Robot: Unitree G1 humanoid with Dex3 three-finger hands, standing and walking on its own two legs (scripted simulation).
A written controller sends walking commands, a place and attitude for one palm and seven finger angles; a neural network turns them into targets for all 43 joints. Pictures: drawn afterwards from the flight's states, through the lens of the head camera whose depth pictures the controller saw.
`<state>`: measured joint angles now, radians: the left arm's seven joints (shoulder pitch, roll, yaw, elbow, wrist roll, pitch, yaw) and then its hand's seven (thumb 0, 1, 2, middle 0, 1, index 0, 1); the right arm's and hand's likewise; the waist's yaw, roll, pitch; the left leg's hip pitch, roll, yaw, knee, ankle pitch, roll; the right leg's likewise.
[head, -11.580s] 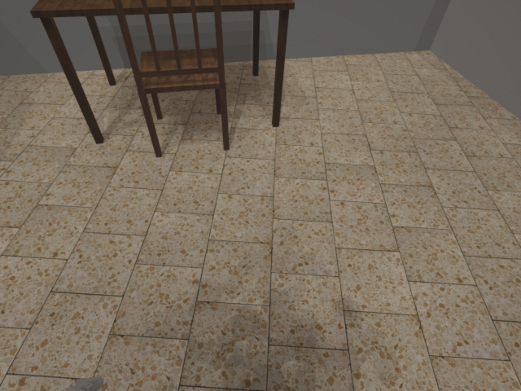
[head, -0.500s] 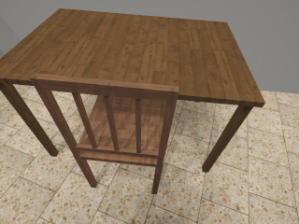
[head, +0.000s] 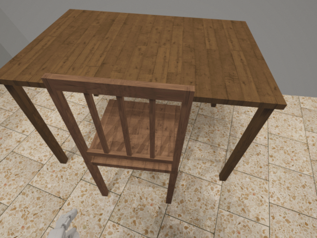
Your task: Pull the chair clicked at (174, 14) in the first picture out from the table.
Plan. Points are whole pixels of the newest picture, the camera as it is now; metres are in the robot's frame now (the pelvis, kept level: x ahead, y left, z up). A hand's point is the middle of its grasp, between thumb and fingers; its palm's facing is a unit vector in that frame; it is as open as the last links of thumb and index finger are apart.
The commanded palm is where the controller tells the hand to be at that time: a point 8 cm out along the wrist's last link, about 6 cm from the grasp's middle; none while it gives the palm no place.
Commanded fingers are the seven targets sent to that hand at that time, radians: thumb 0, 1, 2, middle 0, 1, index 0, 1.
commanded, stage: raise the hand toward the chair's back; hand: left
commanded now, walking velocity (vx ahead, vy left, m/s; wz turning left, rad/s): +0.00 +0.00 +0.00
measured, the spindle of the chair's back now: (125, 129) +0.48 +0.14 -0.07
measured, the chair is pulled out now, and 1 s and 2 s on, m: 0.00 0.00 0.00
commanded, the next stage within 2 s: aim the fingers beside a spindle in 1.96 s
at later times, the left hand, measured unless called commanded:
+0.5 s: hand (94, 227) +0.16 +0.16 -0.03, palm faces +0.04 -1.00 -0.09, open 11.1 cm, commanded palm +0.15 +0.21 -0.05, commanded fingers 0.00 0.13 0.57 -0.12 -0.18 -0.12 -0.18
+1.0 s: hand (97, 208) +0.21 +0.17 -0.06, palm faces -0.10 -0.99 -0.02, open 15.3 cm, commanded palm +0.19 +0.24 -0.04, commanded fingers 0.00 -0.45 0.32 -0.06 -0.09 -0.06 -0.09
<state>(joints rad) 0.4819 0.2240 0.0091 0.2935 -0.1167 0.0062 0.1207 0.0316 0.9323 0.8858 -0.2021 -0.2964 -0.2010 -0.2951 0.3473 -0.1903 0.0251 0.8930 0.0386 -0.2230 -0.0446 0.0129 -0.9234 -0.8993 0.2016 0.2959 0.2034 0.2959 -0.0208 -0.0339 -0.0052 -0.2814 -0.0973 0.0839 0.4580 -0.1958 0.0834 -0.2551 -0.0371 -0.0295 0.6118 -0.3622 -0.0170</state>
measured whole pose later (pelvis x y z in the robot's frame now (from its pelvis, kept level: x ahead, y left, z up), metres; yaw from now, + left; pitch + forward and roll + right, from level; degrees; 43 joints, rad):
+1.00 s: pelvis -0.01 -0.01 -0.08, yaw +0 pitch +17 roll -4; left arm 0.39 0.27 0.15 0.02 -0.28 -0.40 -0.33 -0.01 -0.23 0.42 -0.09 -0.12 -0.09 -0.12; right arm 0.20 -0.26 -0.03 0.56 0.05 -0.21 -0.05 0.01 -0.91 -0.90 0.20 0.30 0.20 0.30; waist -0.03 0.03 -0.13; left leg -0.96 0.00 0.01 1.15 -0.48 0.07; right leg -0.85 0.05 -0.12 1.09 -0.55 -0.05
